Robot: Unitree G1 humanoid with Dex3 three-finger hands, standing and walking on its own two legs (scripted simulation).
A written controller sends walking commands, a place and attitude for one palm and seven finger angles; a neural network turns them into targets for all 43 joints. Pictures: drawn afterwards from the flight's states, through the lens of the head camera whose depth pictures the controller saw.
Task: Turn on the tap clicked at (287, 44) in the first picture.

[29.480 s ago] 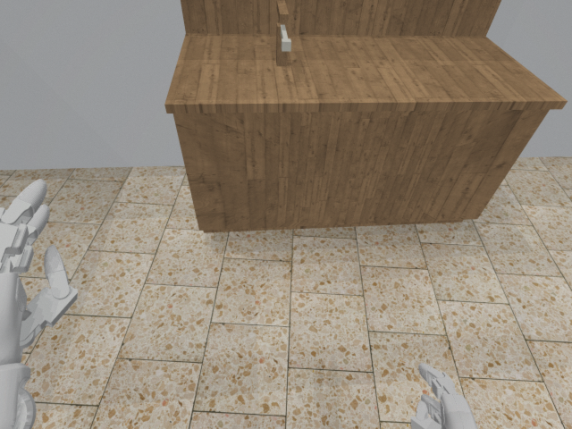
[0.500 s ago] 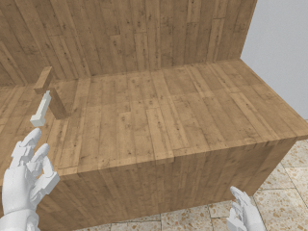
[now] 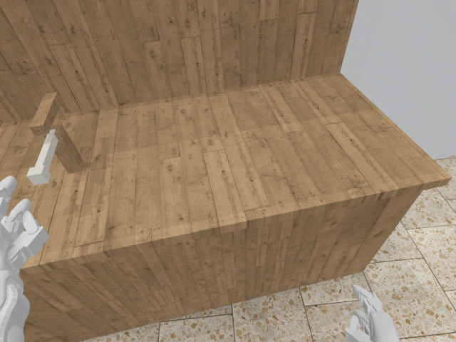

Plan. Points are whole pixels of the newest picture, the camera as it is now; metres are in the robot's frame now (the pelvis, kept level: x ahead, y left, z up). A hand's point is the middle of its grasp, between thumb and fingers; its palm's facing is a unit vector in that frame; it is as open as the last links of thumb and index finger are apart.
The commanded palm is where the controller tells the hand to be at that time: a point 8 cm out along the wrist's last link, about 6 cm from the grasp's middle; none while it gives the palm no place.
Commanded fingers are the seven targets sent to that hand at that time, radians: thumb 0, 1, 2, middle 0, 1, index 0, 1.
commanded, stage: reach beside the lever's end, fingers flat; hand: left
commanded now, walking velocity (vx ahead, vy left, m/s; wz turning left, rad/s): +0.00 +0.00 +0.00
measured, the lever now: (39, 175) +0.38 +0.44 +0.08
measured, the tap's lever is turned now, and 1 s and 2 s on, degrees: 0 0 0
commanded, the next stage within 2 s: push the lever round in 1.90 s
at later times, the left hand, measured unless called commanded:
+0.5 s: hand (16, 218) +0.26 +0.39 +0.10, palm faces +0.56 -0.82 -0.11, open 7.6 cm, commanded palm +0.23 +0.42 +0.10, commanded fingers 0.00 0.90 0.90 -0.17 -0.21 -0.17 -0.21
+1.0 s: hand (19, 198) +0.32 +0.44 +0.08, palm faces +0.55 -0.82 -0.12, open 7.7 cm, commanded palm +0.28 +0.47 +0.08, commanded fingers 0.00 0.90 0.90 -0.15 -0.15 -0.15 -0.15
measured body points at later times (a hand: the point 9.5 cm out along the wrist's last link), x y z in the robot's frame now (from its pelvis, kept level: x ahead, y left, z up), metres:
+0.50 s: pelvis +0.01 +0.04 +0.00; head +0.03 +0.04 +0.45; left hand +0.23 +0.43 +0.11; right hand +0.18 -0.20 -0.09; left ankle +0.03 +0.13 -0.72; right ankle +0.00 -0.05 -0.72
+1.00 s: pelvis +0.01 +0.06 -0.01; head +0.06 +0.07 +0.44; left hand +0.29 +0.48 +0.09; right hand +0.13 -0.20 -0.11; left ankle +0.03 +0.13 -0.72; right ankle +0.00 -0.05 -0.72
